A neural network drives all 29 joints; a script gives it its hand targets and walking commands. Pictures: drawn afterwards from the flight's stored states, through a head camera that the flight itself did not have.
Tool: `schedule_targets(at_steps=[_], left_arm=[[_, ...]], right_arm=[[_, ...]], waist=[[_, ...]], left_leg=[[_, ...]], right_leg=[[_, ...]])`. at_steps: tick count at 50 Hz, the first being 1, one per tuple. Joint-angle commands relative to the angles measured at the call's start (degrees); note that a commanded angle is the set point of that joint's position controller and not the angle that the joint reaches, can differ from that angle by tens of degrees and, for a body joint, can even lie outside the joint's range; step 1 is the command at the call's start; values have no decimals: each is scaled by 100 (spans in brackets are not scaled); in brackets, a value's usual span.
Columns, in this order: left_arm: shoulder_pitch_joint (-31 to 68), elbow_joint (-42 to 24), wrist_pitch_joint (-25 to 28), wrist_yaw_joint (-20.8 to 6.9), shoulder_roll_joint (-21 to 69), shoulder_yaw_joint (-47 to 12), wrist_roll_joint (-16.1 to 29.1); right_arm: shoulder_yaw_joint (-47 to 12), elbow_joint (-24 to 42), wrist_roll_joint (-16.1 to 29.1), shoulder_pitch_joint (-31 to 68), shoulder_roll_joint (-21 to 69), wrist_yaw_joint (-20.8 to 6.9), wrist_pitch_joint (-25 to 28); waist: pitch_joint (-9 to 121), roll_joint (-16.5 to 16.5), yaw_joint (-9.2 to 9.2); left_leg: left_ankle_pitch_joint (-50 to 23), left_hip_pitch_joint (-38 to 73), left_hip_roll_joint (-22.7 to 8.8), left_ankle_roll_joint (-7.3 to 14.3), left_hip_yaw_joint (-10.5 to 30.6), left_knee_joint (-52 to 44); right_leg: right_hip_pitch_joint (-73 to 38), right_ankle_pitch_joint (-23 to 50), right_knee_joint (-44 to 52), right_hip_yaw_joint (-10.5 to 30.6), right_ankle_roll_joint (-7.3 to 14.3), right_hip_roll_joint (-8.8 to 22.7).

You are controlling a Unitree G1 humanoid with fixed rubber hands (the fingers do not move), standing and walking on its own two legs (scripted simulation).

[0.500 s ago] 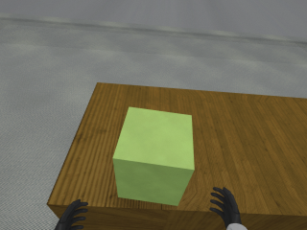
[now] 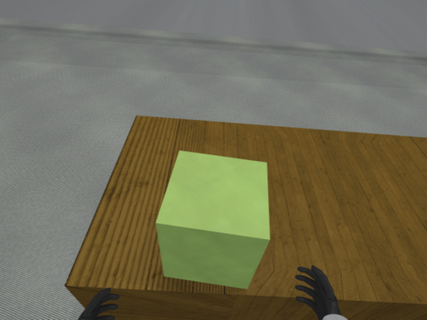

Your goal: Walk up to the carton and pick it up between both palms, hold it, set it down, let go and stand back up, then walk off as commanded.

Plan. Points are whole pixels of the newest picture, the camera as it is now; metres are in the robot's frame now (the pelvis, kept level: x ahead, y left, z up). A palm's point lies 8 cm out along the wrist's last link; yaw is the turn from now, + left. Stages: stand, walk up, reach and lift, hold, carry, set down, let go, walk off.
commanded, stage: set down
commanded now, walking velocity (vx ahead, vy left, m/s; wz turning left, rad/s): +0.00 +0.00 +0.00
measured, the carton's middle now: (213, 221) +0.37 -0.02 -0.07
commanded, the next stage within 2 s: let go in 0.72 s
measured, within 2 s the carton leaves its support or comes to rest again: neither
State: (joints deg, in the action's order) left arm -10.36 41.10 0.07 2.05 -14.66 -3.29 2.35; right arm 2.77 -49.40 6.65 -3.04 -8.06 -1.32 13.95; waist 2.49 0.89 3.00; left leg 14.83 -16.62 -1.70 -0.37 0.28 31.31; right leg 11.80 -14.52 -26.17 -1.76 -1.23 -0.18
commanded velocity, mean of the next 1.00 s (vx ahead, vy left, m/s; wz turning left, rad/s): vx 0.00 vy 0.00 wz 0.00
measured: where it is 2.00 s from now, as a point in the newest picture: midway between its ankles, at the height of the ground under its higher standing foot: outside the picture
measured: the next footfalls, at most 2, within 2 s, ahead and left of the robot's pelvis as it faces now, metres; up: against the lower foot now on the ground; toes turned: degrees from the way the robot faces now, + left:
none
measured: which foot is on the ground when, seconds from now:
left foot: down 0.00-1.00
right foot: down 0.00-1.00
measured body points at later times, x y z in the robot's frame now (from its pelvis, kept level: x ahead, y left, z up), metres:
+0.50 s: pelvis +0.00 +0.00 +0.00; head -0.01 +0.01 +0.45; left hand +0.15 +0.23 -0.11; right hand +0.18 -0.24 -0.08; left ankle +0.02 +0.11 -0.74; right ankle -0.01 -0.13 -0.74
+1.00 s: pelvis +0.00 +0.00 +0.00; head -0.02 +0.01 +0.45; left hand +0.14 +0.23 -0.11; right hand +0.17 -0.24 -0.08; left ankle +0.02 +0.11 -0.74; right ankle -0.01 -0.13 -0.74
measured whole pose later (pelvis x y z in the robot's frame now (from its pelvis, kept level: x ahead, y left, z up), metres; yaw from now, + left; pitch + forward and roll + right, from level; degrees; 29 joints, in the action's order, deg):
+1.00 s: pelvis +0.00 +0.00 +0.00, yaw +0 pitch +0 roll -1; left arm -12.3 39.8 -4.3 2.1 -14.7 -3.3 0.6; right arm 2.8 -49.4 5.1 -5.2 -9.1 -2.1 11.9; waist 2.5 0.9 2.5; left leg 14.0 -16.1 -1.7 -0.6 0.3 30.2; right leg 11.8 -14.2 -26.1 -1.8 -0.9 -0.2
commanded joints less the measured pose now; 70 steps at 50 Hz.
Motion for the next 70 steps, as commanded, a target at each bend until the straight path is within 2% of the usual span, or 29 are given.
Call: schedule_targets(at_steps=[1, 7, 16, 22, 28, 31, 33, 38, 40, 46, 58, 59, 60, 63, 64, 68, 70], left_arm=[[565, -1763, 131, 126, -335, 501, -65], [513, -1731, -9, 120, -317, 501, -125], [486, -1723, -97, 107, -288, 522, -158], [423, -1841, -179, 131, -264, 551, -205], [433, -1866, -194, 119, -258, 545, -169], [414, -1885, -227, 123, -222, 560, -179], [454, -1788, -235, 106, -224, 540, -169], [403, -1810, -286, 120, -163, 562, -249], [388, -1843, -256, 84, -198, 582, -146], [301, -1828, -235, 97, -209, 617, -209], [243, -1777, -142, 90, -345, 673, -145], [-272, -516, 42, 7, -1266, 778, -422], [-360, -434, 84, -45, -1263, 721, -442], [-220, -256, 194, -115, -1203, 641, -444], [-124, -213, 251, -154, -1264, 620, -467], [-156, -127, 331, -182, -1390, 624, -464], [-197, -123, 351, -177, -1391, 610, -471]], right_arm=[[196, 614, -629, 160, -960, -75, 116], [181, 586, -650, 136, -972, -80, 47], [169, 635, -709, 106, -1007, -95, 2], [168, 604, -728, 118, -1041, -124, -33], [144, 620, -694, 95, -981, -115, -26], [160, 535, -689, 62, -998, -124, -31], [155, 529, -703, 99, -1006, -123, -45], [127, 498, -702, 29, -1021, -134, -33], [85, 698, -700, -42, -969, -97, 0], [17, 679, -713, -151, -992, -78, 57], [-64, 943, -753, -279, -942, -32, 95], [141, 240, -986, -546, -1936, 172, -382], [175, 207, -1022, -588, -2088, 237, -609], [124, 205, -1009, -378, -1911, 262, -884], [102, 182, -971, -343, -1882, 255, -901], [79, 32, -922, -409, -1928, 212, -968], [70, -7, -930, -331, -1992, 197, -984]], waist=[[387, -536, -425], [322, -557, -433], [334, -390, -437], [254, -498, -428], [295, -383, -429], [219, -479, -449], [190, -406, -454], [123, -485, -479], [252, -370, -454], [221, -487, -449], [247, -405, -457], [567, -438, -395], [635, -442, -385], [256, -450, -401], [212, -384, -332], [287, -420, -254], [278, -440, -301]], left_leg=[[-1975, 1627, 139, -486, -275, -967], [-1925, 1638, 141, -468, -317, -996], [-1828, 1555, 177, -389, -327, -940], [-1713, 1453, 161, -410, -345, -998], [-1679, 1380, 181, -369, -348, -961], [-1663, 1343, 185, -369, -347, -983], [-1563, 1310, 198, -350, -367, -974], [-1506, 1279, 182, -344, -328, -991], [-1537, 1282, 200, -322, -363, -954], [-1689, 1301, 193, -336, -354, -962], [-1605, 1162, 163, -280, -301, -918], [-2257, 1051, -511, 21, 391, -581], [-1821, 954, -545, 147, 414, -570], [-1016, 403, -507, 169, 472, -731], [-783, 341, -470, 149, 399, -762], [-650, 394, -447, 148, 400, -742], [-746, 401, -462, 154, 419, -721]], right_leg=[[-300, 1145, 668, -36, 302, -311], [-249, 1140, 667, -46, 288, -285], [-246, 1217, 652, -43, 243, -246], [-277, 1097, 611, -85, 249, -246], [-258, 1090, 611, -89, 211, -220], [-226, 1086, 605, -108, 209, -227], [-193, 1002, 594, -108, 204, -213], [-153, 905, 587, -146, 221, -234], [-196, 977, 589, -112, 197, -214], [-296, 1085, 554, -104, 179, -207], [-361, 1031, 501, -60, 187, -156], [-67, 1412, -25, 421, 171, 480], [-179, 1200, -1, 373, 187, 479], [-267, 940, 141, 411, 195, 538], [-266, 875, 228, 454, 210, 559], [-258, 776, 289, 513, 238, 584], [-276, 849, 278, 486, 243, 606]])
